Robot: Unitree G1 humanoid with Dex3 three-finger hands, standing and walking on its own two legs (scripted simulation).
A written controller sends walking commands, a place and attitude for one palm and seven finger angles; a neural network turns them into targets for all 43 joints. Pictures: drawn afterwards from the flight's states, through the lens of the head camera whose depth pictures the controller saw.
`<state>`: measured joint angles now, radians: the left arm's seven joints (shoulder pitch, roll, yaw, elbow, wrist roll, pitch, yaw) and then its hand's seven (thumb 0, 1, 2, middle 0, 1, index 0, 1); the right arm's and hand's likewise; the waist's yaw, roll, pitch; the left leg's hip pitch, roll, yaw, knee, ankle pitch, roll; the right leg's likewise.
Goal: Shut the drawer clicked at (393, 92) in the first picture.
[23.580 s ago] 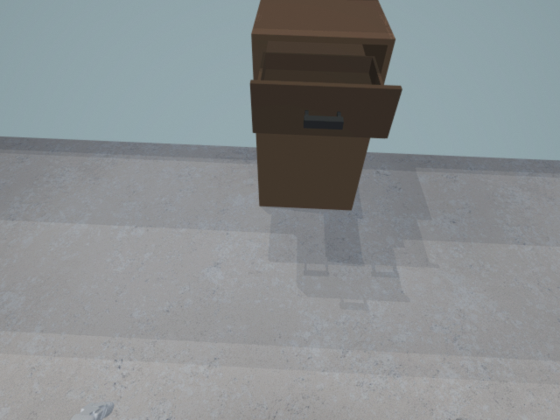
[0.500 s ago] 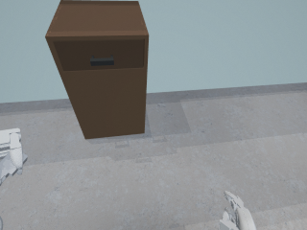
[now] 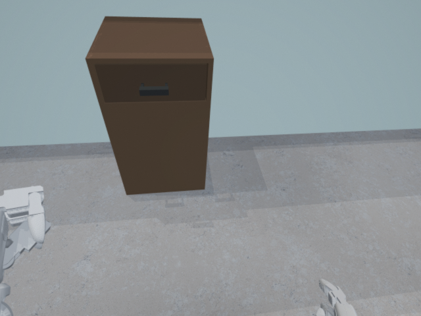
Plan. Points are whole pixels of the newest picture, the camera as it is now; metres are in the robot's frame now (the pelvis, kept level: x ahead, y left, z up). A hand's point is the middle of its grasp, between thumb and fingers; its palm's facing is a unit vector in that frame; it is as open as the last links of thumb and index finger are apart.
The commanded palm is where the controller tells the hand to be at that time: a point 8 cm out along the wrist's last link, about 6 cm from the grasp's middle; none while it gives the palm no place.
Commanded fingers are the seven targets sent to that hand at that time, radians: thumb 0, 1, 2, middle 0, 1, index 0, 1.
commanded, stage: stop stepping back and stand still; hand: left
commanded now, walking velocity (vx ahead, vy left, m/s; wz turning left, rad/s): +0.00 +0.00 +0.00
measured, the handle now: (154, 88) +0.91 +0.25 -0.05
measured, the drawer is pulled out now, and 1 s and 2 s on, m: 0.00 0.00 0.00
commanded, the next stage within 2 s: let the arm hang, fingers relaxed in 0.12 s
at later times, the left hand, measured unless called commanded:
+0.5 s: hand out of the picture +0.09 +0.21 -0.16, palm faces +0.07 -0.97 -0.23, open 3.1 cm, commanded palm none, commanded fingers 0.00 0.90 0.90 -0.80 -0.95 -0.80 -0.95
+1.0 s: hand out of the picture +0.00 +0.21 -0.16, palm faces +0.03 -0.98 -0.21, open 7.0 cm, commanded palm none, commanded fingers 0.00 0.90 0.90 -0.20 -0.30 -0.20 -0.30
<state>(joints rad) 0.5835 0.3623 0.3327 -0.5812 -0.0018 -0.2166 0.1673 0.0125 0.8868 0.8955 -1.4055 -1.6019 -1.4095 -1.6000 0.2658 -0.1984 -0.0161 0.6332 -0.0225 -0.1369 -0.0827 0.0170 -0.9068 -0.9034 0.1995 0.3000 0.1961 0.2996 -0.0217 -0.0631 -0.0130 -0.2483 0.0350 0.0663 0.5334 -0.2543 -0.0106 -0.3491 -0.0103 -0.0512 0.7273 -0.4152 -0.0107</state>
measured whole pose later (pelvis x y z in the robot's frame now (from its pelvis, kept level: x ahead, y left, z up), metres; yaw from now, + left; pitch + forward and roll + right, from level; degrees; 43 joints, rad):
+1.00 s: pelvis +0.01 +0.04 +0.01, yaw +0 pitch -2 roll +0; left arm 0.28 0.16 0.00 1.12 0.01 0.00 0.03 0.00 0.91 0.90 -0.27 -0.39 -0.27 -0.38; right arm 0.32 -0.13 0.00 1.10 -0.02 0.01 -0.02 0.01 -0.91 -0.90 0.20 0.30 0.20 0.30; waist 0.00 0.01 0.04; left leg -0.18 -0.01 0.07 0.41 -0.20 0.04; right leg -0.19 -0.03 -0.04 0.41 -0.19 0.00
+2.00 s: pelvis +0.03 +0.01 +0.01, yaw +0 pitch -1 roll +0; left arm 0.26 0.13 0.01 1.15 0.01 -0.02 0.04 0.00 0.91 0.90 -0.20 -0.30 -0.20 -0.30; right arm 0.29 -0.13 -0.01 1.14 -0.02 0.00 -0.04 0.01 -0.91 -0.90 0.20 0.30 0.19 0.30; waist 0.00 0.01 0.05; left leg -0.14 0.03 0.07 0.39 -0.23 -0.01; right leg -0.16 0.02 -0.04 0.40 -0.22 -0.03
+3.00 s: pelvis +0.05 +0.00 +0.02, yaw +0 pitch -1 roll +0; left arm 0.22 0.17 0.01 1.15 0.00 -0.02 0.03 0.00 0.91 0.90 -0.20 -0.30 -0.20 -0.30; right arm 0.25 -0.17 -0.01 1.15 -0.02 0.00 -0.04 0.01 -0.91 -0.90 0.20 0.30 0.20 0.30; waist 0.00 0.01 0.05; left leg -0.11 0.04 0.06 0.36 -0.23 -0.02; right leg -0.13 0.03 -0.05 0.36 -0.22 -0.04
